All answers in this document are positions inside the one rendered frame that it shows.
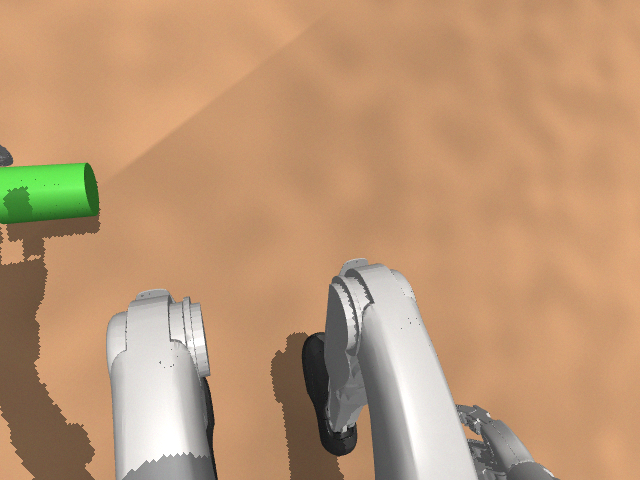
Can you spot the right robot arm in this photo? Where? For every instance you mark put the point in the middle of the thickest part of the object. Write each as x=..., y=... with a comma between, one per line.
x=530, y=471

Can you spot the can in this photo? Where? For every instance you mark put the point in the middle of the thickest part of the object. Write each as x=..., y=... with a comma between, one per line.
x=47, y=192

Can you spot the right robot hand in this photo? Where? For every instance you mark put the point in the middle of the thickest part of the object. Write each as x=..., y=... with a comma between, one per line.
x=501, y=449

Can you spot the right robot foot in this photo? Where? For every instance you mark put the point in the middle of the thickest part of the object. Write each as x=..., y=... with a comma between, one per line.
x=316, y=380

